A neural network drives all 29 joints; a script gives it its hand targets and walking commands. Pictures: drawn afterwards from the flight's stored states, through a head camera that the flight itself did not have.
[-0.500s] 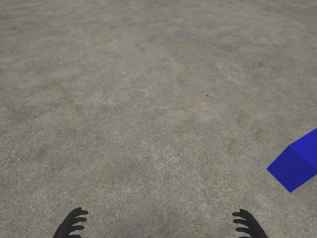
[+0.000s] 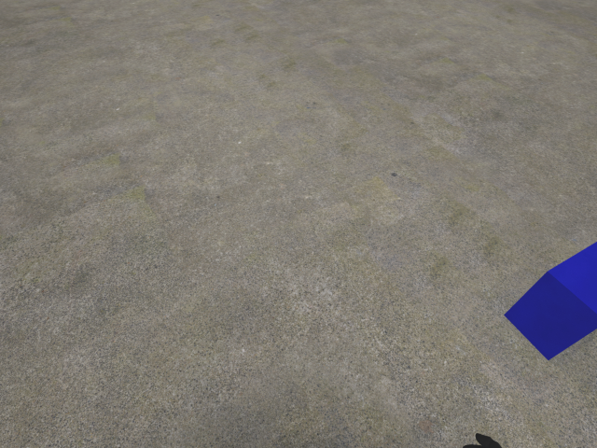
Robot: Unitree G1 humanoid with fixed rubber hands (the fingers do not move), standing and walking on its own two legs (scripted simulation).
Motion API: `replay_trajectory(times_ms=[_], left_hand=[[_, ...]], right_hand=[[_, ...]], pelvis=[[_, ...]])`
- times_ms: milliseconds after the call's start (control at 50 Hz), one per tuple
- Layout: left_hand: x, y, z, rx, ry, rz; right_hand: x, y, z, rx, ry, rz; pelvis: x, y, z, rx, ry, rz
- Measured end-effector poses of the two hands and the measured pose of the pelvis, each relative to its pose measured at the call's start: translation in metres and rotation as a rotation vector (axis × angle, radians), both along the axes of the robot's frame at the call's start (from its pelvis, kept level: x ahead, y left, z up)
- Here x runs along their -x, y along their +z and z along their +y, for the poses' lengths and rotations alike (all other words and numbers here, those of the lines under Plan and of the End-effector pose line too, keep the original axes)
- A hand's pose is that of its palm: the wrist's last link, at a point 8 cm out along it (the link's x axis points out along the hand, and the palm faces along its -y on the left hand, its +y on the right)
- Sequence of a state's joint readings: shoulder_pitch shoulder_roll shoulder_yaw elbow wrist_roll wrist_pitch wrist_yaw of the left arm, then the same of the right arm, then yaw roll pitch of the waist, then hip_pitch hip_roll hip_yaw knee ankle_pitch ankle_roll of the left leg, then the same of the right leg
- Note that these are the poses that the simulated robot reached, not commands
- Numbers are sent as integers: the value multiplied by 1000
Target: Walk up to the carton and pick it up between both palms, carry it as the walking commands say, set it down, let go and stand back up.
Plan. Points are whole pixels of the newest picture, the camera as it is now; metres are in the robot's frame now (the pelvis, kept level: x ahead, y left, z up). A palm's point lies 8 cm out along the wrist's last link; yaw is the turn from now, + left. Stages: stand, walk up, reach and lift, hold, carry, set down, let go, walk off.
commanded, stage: stand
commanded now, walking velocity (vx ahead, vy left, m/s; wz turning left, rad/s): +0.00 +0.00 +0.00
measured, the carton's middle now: (574, 300) +0.67 -0.93 -0.60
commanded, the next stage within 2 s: walk up in 1.06 s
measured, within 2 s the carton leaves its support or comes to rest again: neither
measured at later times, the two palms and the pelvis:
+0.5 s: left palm out of the picture +0.09 +0.28 -0.10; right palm out of the picture +0.08 -0.29 -0.09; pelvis +0.00 +0.00 +0.02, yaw +0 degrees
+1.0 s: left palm out of the picture +0.07 +0.28 -0.09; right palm out of the picture +0.08 -0.29 -0.09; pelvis +0.00 +0.00 +0.03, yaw +0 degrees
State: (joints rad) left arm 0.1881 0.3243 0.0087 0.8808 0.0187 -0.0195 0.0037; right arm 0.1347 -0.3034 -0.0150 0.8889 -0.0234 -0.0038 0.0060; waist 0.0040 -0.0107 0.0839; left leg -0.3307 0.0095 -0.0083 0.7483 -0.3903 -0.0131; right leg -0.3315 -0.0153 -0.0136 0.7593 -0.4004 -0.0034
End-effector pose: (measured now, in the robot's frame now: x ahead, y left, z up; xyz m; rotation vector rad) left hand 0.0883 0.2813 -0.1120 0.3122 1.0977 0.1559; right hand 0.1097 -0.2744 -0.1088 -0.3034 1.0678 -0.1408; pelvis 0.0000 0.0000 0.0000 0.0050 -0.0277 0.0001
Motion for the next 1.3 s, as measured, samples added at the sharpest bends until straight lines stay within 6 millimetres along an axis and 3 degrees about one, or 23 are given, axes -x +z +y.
replay_trajectory(times_ms=[400,660,1100,1300], left_hand=[[-4,12,0,0,12,43],[-3,20,1,3,19,51],[19,22,2,-8,40,105],[16,22,1,12,12,121]], right_hand=[[23,11,-14,21,-61,91],[24,19,-14,17,-62,95],[31,20,-17,11,-61,122],[32,20,-24,16,-79,108]], pelvis=[[-3,19,-1,-1,-2,-14],[-2,28,-1,2,-4,-22],[1,32,-6,3,-3,-21],[-1,30,-7,-7,-43,-7]])
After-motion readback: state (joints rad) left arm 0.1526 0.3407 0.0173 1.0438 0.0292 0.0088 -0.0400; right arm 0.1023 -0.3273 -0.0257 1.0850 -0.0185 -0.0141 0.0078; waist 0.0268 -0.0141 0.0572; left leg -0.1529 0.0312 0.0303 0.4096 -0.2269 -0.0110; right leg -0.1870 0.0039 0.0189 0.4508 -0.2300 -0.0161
